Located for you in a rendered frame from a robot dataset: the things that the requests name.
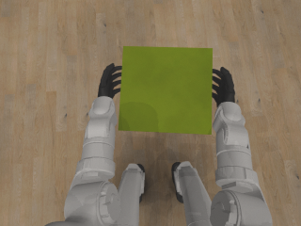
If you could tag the right robot upper arm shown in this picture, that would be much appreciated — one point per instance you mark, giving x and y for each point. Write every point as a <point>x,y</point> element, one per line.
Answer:
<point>232,208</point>

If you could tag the left robot upper arm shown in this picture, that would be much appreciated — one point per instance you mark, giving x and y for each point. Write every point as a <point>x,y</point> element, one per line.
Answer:
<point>91,204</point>

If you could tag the robot left forearm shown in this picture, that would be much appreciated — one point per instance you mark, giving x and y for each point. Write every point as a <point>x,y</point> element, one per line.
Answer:
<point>97,159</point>

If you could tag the robot right hand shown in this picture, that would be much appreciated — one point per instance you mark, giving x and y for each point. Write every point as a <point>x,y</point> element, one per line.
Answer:
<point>225,89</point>

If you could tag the robot left hand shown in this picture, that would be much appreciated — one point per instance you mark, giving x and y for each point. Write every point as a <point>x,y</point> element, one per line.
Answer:
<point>106,87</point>

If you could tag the right robot shin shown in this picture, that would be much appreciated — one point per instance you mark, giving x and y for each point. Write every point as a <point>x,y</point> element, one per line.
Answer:
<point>184,164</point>

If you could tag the carton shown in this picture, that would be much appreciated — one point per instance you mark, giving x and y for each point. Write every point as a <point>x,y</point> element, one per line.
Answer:
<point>166,90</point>

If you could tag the robot right foot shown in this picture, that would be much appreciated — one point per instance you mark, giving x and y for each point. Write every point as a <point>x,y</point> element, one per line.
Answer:
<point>174,166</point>

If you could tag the robot right forearm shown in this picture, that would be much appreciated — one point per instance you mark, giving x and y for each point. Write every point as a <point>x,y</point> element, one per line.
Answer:
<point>234,164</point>

